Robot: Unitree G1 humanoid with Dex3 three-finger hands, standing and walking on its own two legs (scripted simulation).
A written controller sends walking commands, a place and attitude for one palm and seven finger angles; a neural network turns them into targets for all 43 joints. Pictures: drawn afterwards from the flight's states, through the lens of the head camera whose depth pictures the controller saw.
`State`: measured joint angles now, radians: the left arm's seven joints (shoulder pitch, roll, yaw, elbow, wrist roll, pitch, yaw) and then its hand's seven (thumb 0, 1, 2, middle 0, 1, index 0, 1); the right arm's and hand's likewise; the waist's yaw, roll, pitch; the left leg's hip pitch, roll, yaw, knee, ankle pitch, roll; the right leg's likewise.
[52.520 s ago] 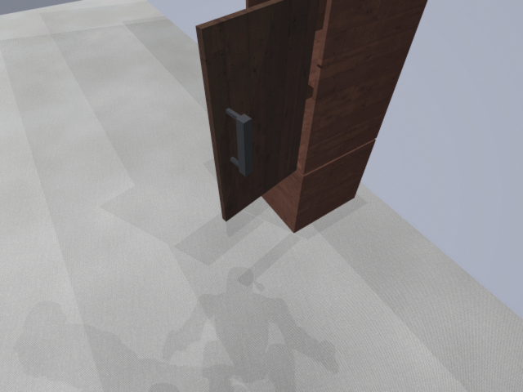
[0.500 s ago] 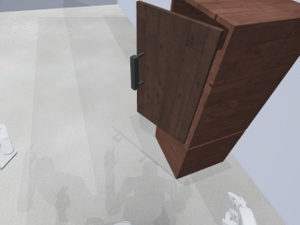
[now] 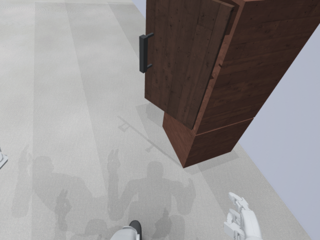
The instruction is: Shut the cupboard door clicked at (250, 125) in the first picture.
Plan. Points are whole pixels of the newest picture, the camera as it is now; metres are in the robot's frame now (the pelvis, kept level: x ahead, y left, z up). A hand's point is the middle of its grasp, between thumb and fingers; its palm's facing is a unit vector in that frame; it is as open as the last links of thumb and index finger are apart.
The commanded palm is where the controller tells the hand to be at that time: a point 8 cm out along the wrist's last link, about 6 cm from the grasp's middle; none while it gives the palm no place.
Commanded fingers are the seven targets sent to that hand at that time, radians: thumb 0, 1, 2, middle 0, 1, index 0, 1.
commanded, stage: stop stepping back and stand still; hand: left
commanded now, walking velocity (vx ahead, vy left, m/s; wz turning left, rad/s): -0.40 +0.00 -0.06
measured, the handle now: (147, 53) +0.84 +0.16 +0.00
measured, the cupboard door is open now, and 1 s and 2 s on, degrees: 27 27 27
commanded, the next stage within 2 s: let the arm hang, fingers relaxed in 0.82 s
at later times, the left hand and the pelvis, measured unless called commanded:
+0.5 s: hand out of the picture +0.16 +0.31 +0.17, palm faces +0.47 -0.84 -0.29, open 7.4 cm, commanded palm +0.07 +0.33 +0.20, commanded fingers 0.00 0.90 0.90 -0.20 -0.30 -0.20 -0.30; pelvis -0.08 +0.04 +0.01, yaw -2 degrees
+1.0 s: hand (12, 208) +0.14 +0.30 +0.08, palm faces +0.30 -0.88 -0.37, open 7.4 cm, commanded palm none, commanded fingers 0.00 0.90 0.90 -0.20 -0.30 -0.20 -0.30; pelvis -0.08 +0.05 +0.01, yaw +0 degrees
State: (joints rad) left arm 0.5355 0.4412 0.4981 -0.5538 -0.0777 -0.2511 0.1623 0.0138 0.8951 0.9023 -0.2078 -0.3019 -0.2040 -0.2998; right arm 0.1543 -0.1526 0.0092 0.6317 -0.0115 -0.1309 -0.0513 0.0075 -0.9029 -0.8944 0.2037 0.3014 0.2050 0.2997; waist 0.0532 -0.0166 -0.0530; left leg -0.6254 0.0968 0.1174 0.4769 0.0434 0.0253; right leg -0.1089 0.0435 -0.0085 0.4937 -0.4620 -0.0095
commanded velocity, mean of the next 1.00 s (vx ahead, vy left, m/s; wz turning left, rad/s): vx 0.11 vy -0.03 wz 0.00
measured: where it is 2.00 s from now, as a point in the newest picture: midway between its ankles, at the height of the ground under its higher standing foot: outside the picture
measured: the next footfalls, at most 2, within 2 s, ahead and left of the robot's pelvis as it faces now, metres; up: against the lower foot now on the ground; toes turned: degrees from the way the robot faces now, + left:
left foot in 0.40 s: +0.05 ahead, +0.12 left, +0.00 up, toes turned +0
right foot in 0.70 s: -0.08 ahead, -0.04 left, +0.00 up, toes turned -9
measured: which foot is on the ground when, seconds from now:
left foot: down 0.00-0.24, up 0.26-0.38, down 0.40-0.70, up 0.72-0.96, down 0.98-1.00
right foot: down 0.00-0.42, up 0.44-0.68, down 0.70-1.00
